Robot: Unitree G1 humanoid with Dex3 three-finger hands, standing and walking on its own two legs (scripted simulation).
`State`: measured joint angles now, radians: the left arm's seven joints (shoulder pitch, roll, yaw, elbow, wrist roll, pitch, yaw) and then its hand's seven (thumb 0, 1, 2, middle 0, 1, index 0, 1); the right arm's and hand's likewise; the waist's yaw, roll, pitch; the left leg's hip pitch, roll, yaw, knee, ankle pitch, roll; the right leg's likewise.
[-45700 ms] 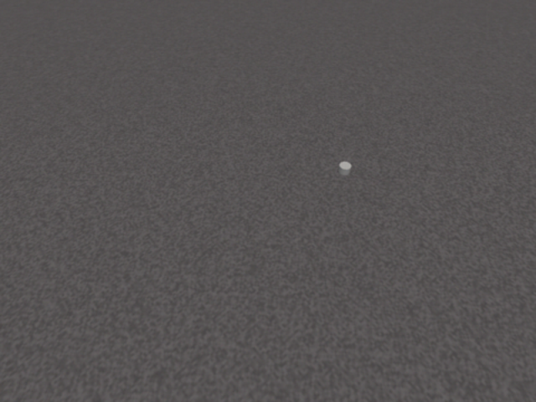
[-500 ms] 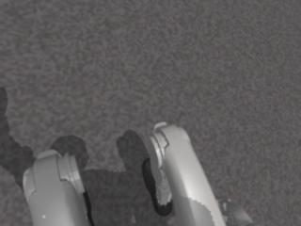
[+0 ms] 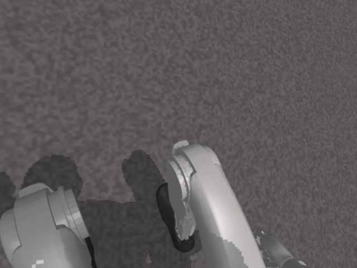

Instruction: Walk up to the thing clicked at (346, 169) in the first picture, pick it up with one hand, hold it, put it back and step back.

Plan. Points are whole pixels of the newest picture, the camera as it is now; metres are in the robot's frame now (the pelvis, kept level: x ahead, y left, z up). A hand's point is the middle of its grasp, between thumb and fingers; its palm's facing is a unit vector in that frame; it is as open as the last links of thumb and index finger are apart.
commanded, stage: rest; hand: left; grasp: from above
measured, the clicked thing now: out of the picture +0.46 +0.37 -0.24
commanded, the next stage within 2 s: open in 1.14 s
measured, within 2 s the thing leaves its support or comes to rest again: rests again in 0.92 s
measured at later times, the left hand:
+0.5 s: hand out of the picture +0.45 +0.35 -0.23, palm faces -0.43 -0.14 -0.89, open 7.7 cm
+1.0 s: hand out of the picture +0.45 +0.35 -0.25, palm faces -0.43 -0.14 -0.89, open 7.7 cm
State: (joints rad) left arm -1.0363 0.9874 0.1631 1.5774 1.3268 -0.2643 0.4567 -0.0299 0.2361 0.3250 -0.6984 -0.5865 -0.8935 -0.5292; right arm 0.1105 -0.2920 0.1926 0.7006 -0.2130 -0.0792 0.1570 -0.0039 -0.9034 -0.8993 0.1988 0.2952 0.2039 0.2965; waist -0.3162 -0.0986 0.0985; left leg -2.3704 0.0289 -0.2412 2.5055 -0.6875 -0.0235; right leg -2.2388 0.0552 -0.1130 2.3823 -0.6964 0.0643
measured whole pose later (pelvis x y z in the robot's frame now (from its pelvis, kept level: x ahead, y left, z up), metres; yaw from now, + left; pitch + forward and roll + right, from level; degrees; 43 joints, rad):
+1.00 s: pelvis +0.00 +0.01 -0.01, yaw -3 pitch +26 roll -15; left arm -1.06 1.10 0.13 1.70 1.31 -0.26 0.56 -0.04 0.24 0.28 -0.77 -0.47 -0.93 -0.47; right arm 0.07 -0.33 0.32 0.65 -0.27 -0.18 0.19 0.00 -0.90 -0.90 0.20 0.30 0.20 0.30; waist -0.37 -0.17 0.18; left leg -2.36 0.04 -0.30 2.56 -0.70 -0.02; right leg -2.21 0.08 -0.16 2.38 -0.68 0.07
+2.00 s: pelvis -0.01 +0.01 -0.01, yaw -4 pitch +26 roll -15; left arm -1.06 1.13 0.12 1.69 1.29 -0.26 0.55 0.00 -0.43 0.91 -0.13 -0.98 -0.14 -0.96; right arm 0.06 -0.35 0.34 0.63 -0.26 -0.19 0.20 0.00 -0.89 -0.90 0.20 0.30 0.20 0.30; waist -0.37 -0.17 0.19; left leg -2.35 0.04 -0.31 2.56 -0.69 -0.02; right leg -2.20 0.08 -0.17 2.37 -0.67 0.08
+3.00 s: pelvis -0.02 +0.00 +0.03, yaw +2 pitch +31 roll -11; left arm -1.01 0.92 0.05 1.32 1.21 -0.26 0.15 0.00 -0.50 1.00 -0.09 -0.99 -0.09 -0.99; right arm 0.13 -0.33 0.16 0.62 -0.13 0.03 0.11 0.00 -0.90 -0.90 0.20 0.29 0.20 0.30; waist -0.26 -0.03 0.02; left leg -2.31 0.02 -0.19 2.36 -0.62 -0.01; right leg -2.18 0.03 -0.09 2.26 -0.64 0.05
